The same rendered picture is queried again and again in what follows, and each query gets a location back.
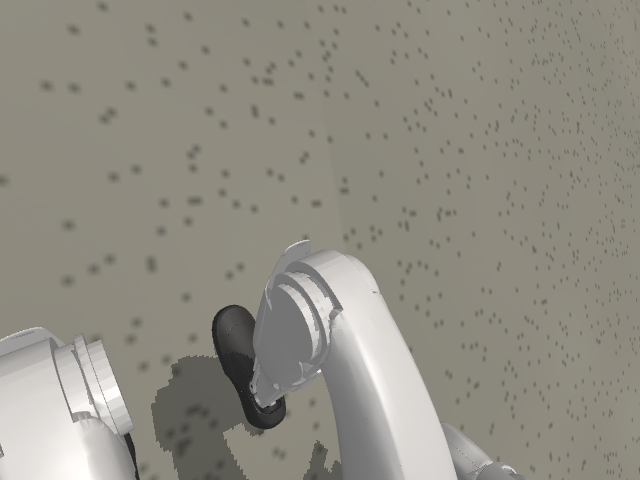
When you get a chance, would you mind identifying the right robot hand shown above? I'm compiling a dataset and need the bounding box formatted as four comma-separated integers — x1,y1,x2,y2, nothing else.
440,421,494,480

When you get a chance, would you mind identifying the left robot foot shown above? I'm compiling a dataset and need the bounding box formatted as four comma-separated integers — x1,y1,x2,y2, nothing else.
124,433,140,480

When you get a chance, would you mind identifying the right robot arm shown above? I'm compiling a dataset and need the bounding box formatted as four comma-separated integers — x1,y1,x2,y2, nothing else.
476,462,530,480

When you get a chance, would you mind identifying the right robot foot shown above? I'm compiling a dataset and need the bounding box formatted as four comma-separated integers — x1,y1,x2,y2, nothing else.
212,305,286,429

